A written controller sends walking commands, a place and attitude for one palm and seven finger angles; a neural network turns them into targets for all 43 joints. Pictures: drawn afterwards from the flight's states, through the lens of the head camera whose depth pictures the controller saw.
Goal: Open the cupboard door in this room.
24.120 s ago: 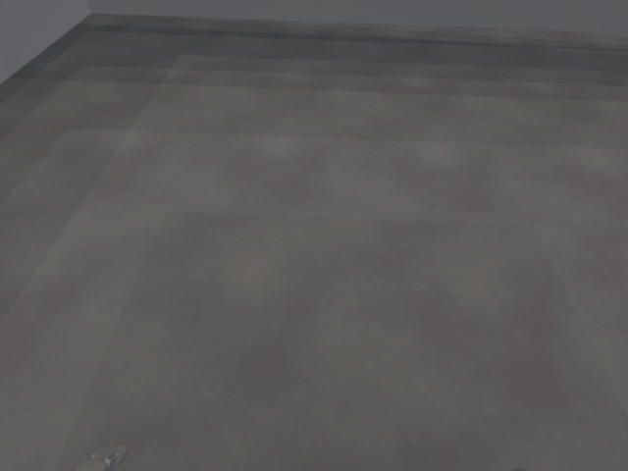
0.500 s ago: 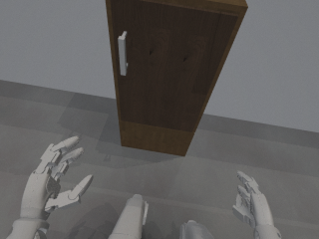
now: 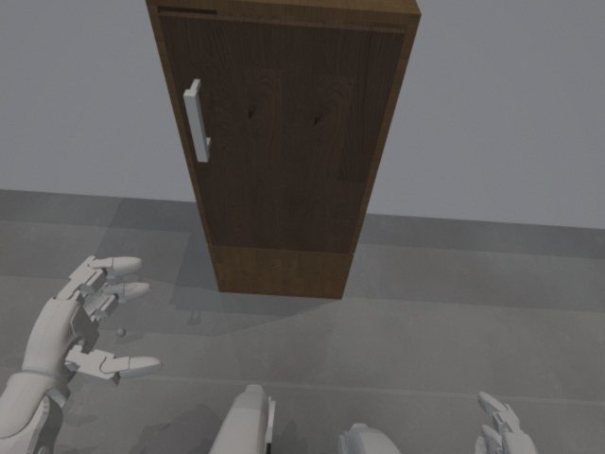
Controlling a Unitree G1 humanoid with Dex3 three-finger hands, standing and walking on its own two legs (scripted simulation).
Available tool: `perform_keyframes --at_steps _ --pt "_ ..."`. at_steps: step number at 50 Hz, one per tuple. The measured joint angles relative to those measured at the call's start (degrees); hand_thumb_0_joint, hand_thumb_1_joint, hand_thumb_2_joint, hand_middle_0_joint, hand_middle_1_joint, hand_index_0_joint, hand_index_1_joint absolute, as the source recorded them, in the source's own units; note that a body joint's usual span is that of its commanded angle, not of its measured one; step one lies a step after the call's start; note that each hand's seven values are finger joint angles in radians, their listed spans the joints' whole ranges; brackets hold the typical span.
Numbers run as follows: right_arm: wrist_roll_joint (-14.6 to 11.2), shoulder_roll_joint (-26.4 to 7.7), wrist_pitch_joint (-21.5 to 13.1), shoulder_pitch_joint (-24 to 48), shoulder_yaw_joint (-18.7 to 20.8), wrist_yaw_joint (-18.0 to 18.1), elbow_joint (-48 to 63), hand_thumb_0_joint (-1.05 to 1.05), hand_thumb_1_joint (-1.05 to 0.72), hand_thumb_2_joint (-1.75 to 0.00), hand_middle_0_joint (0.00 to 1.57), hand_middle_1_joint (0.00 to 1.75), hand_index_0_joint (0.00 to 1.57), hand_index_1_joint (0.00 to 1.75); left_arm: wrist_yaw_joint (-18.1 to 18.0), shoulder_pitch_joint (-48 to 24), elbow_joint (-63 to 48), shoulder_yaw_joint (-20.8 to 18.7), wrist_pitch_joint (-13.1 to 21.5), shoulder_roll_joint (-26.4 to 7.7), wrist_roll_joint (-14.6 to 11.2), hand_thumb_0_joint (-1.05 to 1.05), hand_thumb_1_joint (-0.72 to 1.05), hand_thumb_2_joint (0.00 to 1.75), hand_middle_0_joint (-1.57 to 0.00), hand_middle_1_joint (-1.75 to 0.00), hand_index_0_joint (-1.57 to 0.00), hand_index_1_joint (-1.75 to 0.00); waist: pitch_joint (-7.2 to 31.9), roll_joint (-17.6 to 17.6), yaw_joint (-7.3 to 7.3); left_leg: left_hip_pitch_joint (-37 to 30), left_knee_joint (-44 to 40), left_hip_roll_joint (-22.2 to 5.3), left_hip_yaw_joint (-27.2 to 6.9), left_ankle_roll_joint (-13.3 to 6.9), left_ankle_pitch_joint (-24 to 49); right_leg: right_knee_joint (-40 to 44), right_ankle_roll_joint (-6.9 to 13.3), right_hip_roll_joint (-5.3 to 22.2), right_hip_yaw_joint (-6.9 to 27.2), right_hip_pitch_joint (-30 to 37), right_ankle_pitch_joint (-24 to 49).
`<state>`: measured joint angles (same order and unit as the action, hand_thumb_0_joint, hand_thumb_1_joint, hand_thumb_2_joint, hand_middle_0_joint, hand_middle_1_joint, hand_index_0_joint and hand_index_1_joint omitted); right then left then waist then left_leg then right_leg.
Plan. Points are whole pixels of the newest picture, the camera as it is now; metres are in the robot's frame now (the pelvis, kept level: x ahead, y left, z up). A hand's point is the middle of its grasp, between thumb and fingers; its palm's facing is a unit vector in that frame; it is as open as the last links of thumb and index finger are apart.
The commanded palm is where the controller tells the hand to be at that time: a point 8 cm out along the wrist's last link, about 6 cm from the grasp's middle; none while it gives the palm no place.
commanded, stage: raise the hand with hooked fingers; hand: left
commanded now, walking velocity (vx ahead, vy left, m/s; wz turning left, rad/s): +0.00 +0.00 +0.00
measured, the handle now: (200, 122) +0.65 +0.23 +0.07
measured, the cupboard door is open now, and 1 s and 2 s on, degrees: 0 0 0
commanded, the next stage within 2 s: move the hooked fingers beside the handle in 1.02 s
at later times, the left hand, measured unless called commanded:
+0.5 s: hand (95, 251) +0.34 +0.29 +0.08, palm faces +0.03 -1.00 -0.06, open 13.9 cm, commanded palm +0.33 +0.34 +0.08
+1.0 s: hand (118, 248) +0.35 +0.27 +0.07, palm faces -0.01 -1.00 -0.04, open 14.0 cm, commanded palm +0.33 +0.31 +0.08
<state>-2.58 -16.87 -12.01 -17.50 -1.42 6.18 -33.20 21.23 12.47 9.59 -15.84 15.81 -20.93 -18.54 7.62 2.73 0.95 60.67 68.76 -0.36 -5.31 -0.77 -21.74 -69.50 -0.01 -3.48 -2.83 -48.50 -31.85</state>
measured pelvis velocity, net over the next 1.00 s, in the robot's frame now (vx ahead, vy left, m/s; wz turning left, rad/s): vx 0.06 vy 0.00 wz -0.03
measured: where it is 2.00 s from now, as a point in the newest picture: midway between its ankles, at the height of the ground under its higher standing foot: outside the picture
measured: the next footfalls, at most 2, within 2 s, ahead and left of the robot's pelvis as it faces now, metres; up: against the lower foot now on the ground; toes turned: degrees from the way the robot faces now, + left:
none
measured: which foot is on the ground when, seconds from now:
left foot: down 0.00-1.00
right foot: down 0.00-1.00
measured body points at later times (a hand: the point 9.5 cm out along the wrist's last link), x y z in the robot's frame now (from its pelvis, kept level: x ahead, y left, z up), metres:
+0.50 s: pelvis +0.06 +0.02 +0.01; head +0.14 +0.05 +0.46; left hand +0.33 +0.35 +0.08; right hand +0.24 -0.22 -0.05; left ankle +0.15 +0.11 -0.63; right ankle +0.03 -0.13 -0.63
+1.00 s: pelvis +0.06 +0.00 +0.02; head +0.13 +0.02 +0.46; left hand +0.34 +0.32 +0.08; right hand +0.21 -0.25 -0.06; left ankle +0.15 +0.11 -0.63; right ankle +0.03 -0.13 -0.63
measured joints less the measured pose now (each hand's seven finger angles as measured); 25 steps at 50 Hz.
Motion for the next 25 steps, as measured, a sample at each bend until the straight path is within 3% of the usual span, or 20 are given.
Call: perform_keyframes --at_steps 3,10,18,25 --pt "0.06 0.07 -0.64 0.36 0.17 0.23 1.11 0.02 -0.91 -0.9 0.2 0.3 0.2 0.3 0.51 0.47 -0.43 0.04 -0.7 -0.17 -0.19 0.0 -0.23 0.42 -0.28 -1.02 -0.28 -1.03 -0.36 -0.27 0.22 -0.86 -0.77 -0.31 0.22 0.12 2.31 0.71 -0.17 -0.33 0.42 0.81 -0.16" --pt "0.43 1.78 -1.19 1.29 -0.59 -0.44 2.29 0.02 -0.91 -0.9 0.2 0.3 0.2 0.3 -1.62 -1.1 -1.66 -3.45 3.45 -0.93 -1.14 -0.01 -0.39 0.35 -0.29 -1.13 -0.3 -1.13 -0.2 -1.19 -0.2 -1.55 -1.06 -0.2 0.31 -0.04 1.09 2.57 -0.5 -0.28 0.61 2.27 -1.01" --pt "0.72 2.46 -1.03 2.74 -2.05 -1.23 3.06 0.02 -0.9 -0.9 0.2 0.3 0.2 0.3 3.3 -4.42 2.24 -4.29 -0.65 -2.53 -1.3 -0.01 -0.48 0.31 -0.29 -1.18 -0.3 -1.19 -0.05 -0.72 -1.2 -1.46 -2.04 0.06 0.88 -0.83 -0.23 5.16 -1.19 0.1 1.16 2.84 -1.45" --pt "1.35 2.31 -0.79 3.41 -1.64 -1.77 2.48 0.02 -0.9 -0.9 0.2 0.3 0.21 0.3 4.68 -8.76 3.85 -7.68 1.19 -2.99 -2.36 -0.01 -0.49 0.3 -0.3 -1.19 -0.3 -1.2 0.11 -1.16 -1.6 -0.95 -1.48 0.01 1.3 -0.96 -1.88 5.39 -1.21 0.13 1.58 2.6 -2.58"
